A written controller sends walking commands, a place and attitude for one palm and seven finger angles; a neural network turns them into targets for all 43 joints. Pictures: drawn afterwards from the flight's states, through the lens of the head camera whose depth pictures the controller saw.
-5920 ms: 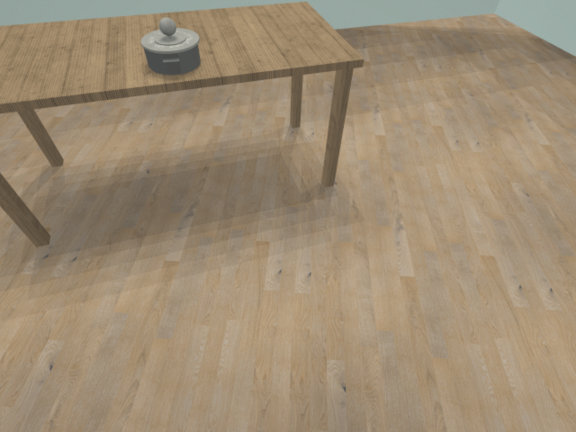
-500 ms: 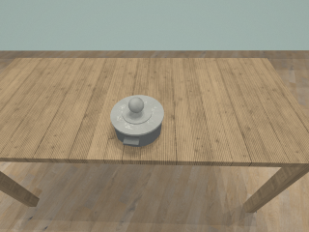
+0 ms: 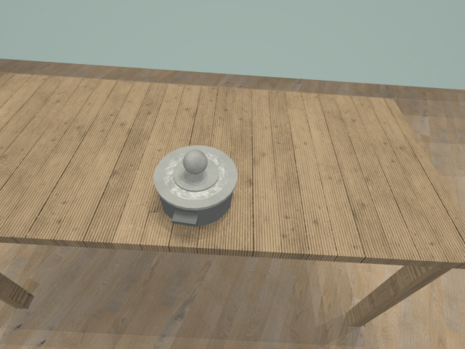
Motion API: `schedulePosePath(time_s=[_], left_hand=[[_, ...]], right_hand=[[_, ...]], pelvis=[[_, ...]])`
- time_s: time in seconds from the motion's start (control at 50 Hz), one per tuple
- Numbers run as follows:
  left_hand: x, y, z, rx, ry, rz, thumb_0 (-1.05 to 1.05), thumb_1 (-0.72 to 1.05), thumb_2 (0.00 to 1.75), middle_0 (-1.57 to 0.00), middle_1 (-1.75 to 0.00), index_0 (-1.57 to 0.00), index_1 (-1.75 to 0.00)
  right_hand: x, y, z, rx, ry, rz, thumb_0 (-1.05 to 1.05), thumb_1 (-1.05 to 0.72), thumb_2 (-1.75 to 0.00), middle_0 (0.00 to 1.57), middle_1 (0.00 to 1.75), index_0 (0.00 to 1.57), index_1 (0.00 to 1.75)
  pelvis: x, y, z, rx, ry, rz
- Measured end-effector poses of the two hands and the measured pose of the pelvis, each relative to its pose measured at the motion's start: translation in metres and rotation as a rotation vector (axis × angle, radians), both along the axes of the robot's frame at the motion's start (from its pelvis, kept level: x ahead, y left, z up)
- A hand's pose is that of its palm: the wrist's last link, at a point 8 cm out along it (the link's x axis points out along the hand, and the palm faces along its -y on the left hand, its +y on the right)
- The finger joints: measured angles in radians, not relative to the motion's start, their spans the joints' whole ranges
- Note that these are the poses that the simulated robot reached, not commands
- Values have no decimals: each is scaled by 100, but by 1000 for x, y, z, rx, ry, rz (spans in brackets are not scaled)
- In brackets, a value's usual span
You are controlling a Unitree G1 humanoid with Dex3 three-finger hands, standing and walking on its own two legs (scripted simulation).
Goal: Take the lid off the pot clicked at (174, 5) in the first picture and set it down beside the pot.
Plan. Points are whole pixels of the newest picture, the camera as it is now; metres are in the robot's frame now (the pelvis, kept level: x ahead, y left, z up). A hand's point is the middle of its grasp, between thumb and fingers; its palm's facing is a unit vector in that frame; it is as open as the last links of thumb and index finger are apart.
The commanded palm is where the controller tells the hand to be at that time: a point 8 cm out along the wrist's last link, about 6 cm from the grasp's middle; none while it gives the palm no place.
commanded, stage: look again from close up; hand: left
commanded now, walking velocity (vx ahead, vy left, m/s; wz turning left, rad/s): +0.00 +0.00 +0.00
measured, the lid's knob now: (195, 161) +0.48 +0.12 +0.02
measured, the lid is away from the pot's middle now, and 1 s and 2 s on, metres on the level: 0.00 0.00 0.00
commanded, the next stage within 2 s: lift the closed hand beside the body in 0.20 s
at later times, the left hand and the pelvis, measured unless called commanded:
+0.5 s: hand out of the picture +0.11 +0.21 -0.09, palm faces +0.13 -0.94 -0.33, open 6.5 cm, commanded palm +0.07 +0.25 -0.06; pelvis -0.02 +0.02 +0.00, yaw +2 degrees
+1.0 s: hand out of the picture +0.08 +0.24 -0.07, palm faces +0.23 -0.92 -0.30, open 3.0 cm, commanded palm +0.04 +0.28 -0.03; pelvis -0.04 +0.01 +0.00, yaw +1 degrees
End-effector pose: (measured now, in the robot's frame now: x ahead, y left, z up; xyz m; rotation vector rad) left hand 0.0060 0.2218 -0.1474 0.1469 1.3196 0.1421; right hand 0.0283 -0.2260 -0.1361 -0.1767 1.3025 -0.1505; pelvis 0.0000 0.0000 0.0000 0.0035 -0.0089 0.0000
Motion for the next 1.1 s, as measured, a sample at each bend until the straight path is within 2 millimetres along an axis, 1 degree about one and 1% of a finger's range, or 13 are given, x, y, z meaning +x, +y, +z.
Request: schedulePosePath(time_s=[0.16,0.32,0.36,0.42,0.46,0.52,0.62,0.68,0.76,0.84,0.92,1.0,1.1], left_hand=[[-5,2,0,-11,11,7,0,91,89,-19,-30,-20,-30],[-16,5,-1,-14,29,9,0,91,89,-19,-30,-20,-30],[1,15,16,25,-86,34,2,93,89,-20,-30,-20,-31],[43,36,62,140,-357,46,3,95,89,-24,-34,-24,-35],[68,40,85,188,-481,6,3,95,89,-28,-39,-28,-39],[88,32,94,171,-558,-55,2,94,89,-36,-48,-36,-48],[72,14,91,59,-614,-37,1,92,89,-54,-68,-54,-68],[61,21,95,74,-660,8,1,91,89,-66,-81,-66,-82],[51,37,99,126,-672,55,1,91,89,-83,-99,-83,-100],[43,43,105,151,-664,54,1,91,89,-100,-118,-100,-119],[40,49,107,173,-650,50,1,91,89,-114,-133,-114,-134],[42,57,109,201,-632,53,1,90,89,-122,-142,-122,-142],[49,65,123,243,-649,43,1,90,89,-126,-147,-126,-147]], right_hand=[[5,4,3,-5,-8,11,1,-93,-90,20,30,20,30],[0,9,5,-9,2,13,1,-93,-90,20,30,20,30],[5,11,9,-2,-86,25,1,-93,-90,20,30,20,30],[25,15,12,14,-258,54,1,-92,-90,20,30,20,30],[43,18,14,36,-359,72,1,-92,-90,20,30,20,30],[69,21,24,63,-480,67,1,-92,-90,20,30,20,30],[99,19,61,34,-621,102,1,-91,-90,20,30,20,30],[112,15,79,-14,-671,152,1,-91,-90,20,30,20,30],[123,12,89,-45,-697,182,1,-91,-90,20,30,20,30],[124,13,87,-43,-698,180,1,-91,-90,20,30,20,30],[116,18,77,-30,-656,171,1,-91,-90,20,30,20,30],[106,21,64,-18,-591,158,1,-91,-90,20,30,20,30],[98,23,53,-4,-546,132,2,-91,-90,20,30,20,30]], pelvis=[[0,3,2,-1,-1,2],[-4,10,3,-9,-1,2],[-7,13,2,-9,-8,-4],[-11,20,3,1,-17,15],[-16,23,2,3,-19,27],[-26,24,1,4,-8,22],[-38,16,0,6,-10,4],[-43,11,0,-1,-25,14],[-48,9,-1,-12,-32,27],[-47,10,0,-15,-30,28],[-43,10,0,-15,-24,29],[-39,11,0,-13,-18,24],[-30,14,0,-10,-13,16]])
